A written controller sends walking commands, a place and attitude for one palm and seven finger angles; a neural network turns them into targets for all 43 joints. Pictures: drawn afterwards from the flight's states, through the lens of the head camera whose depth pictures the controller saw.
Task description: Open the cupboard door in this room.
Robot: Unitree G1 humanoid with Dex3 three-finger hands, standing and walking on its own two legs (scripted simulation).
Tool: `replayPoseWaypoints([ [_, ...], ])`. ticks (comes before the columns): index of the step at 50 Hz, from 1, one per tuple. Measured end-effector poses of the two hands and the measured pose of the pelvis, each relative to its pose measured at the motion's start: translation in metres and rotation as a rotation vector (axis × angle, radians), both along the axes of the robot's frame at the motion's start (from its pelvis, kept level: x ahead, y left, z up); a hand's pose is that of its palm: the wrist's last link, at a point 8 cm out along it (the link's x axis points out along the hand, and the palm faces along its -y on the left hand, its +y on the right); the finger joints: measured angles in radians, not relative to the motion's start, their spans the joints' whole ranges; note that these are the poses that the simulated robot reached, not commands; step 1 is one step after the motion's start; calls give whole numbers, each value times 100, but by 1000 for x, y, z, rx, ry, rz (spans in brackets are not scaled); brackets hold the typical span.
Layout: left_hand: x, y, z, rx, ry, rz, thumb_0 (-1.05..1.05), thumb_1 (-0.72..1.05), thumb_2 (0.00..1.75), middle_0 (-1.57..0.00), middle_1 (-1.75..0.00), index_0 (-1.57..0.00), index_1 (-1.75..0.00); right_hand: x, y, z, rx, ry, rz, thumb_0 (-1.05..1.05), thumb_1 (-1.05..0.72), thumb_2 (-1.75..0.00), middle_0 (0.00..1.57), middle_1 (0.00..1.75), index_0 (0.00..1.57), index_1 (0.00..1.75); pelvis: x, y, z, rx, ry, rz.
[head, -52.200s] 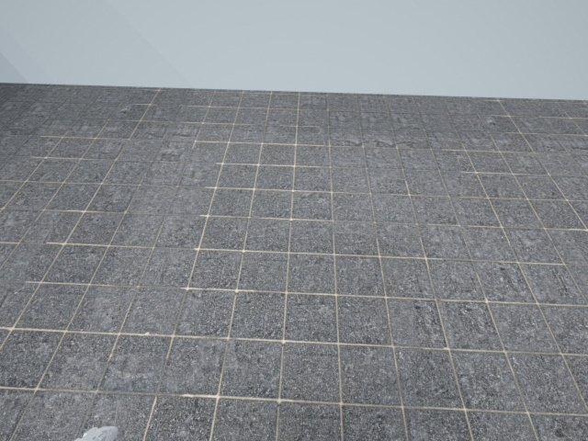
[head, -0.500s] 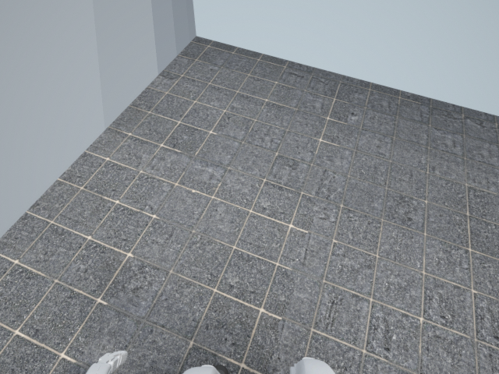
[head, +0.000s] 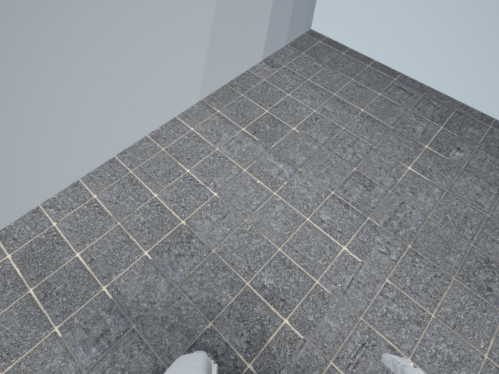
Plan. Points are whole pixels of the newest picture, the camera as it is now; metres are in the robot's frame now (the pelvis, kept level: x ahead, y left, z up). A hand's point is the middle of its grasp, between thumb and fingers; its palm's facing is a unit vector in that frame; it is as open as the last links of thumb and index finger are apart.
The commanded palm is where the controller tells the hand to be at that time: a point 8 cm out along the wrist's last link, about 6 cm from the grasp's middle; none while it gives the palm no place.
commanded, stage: turn to face it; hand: left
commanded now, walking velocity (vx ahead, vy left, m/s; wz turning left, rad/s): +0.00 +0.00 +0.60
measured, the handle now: out of the picture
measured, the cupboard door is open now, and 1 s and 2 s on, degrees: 46 46 46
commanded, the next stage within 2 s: none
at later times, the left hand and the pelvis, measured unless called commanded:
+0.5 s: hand out of the picture +0.09 +0.19 -0.14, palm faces +0.26 -0.92 -0.29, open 7.4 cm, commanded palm none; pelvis +0.04 -0.04 +0.00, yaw +16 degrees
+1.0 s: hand out of the picture -0.02 +0.22 -0.17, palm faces +0.58 -0.79 -0.23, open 7.4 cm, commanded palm none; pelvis +0.04 +0.00 +0.01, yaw +34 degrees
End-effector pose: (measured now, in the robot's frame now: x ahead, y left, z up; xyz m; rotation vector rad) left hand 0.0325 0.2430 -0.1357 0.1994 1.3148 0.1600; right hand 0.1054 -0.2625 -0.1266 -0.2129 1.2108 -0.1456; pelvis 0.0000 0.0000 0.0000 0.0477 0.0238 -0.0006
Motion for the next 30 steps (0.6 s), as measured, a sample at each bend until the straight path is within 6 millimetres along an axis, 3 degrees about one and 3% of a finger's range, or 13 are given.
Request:
replayPoseWaypoints([
  [3,-16,16,-16,-6,37,56,1,90,89,-20,-30,-20,-30,35,11,1,-28,-77,65,1,-91,-90,20,30,19,30,6,8,-12,-18,-3,40],
  [5,-17,25,-17,7,52,87,1,90,89,-20,-30,-20,-30,47,17,6,-35,-108,94,1,-91,-90,20,30,19,30,8,9,-11,-24,-9,58],
  [12,19,33,5,30,-78,145,1,90,89,-20,-29,-20,-30,52,24,15,-34,-70,154,1,-90,-90,20,30,20,30,16,3,3,-50,-15,125],
  [17,45,21,18,52,-164,155,1,90,89,-19,-29,-20,-30,49,15,5,2,-22,167,1,-90,-90,20,30,20,30,24,-13,4,-53,-14,177],
  [21,54,4,21,87,-220,169,0,90,89,-20,-29,-20,-30,55,-1,-14,32,10,173,1,-90,-90,20,30,20,30,34,-33,-6,-35,-9,226],
  [26,35,-20,26,80,-191,230,0,90,89,-20,-29,-20,-30,71,-10,-15,34,56,217,1,-90,-90,20,30,20,30,39,-41,1,-24,-20,301],
  [30,14,-36,22,43,-145,297,0,90,89,-20,-29,-20,-30,86,-5,-6,29,70,269,1,-91,-90,20,30,20,30,44,-44,7,-15,-16,360],
])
